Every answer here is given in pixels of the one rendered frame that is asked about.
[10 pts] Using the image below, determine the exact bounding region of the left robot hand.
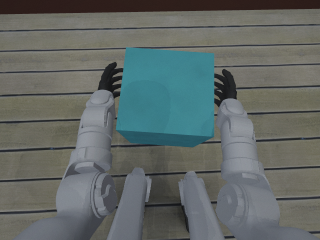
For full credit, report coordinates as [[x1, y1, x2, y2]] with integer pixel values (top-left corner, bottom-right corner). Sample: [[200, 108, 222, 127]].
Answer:
[[98, 62, 124, 98]]

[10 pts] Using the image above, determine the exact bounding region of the right robot upper arm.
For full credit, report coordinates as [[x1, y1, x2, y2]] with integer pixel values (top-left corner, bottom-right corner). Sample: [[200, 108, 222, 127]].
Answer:
[[215, 181, 320, 240]]

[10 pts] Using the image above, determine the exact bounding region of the carton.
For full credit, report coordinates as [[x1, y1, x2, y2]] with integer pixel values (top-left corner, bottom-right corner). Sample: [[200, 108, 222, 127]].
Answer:
[[116, 47, 215, 148]]

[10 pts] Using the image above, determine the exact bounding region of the robot right forearm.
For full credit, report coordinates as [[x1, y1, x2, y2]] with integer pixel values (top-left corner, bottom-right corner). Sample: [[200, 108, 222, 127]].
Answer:
[[215, 98, 280, 218]]

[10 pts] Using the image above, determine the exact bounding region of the robot left forearm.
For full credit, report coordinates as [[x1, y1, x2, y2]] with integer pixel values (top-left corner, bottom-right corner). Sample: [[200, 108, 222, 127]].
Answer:
[[55, 89, 116, 212]]

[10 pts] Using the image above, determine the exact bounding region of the left robot upper arm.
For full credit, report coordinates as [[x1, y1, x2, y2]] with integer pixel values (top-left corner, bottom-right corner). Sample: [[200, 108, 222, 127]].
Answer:
[[12, 171, 118, 240]]

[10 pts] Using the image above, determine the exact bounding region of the right robot hand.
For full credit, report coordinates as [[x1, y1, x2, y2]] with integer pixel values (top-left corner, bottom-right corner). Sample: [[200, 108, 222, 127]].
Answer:
[[214, 69, 237, 107]]

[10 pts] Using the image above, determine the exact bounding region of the robot right foot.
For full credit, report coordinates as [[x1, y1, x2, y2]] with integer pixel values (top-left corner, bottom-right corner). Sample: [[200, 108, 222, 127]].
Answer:
[[180, 201, 190, 233]]

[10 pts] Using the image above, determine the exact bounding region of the robot left thigh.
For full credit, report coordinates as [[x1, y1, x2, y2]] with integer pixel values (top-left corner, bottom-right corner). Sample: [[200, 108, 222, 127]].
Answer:
[[106, 172, 152, 240]]

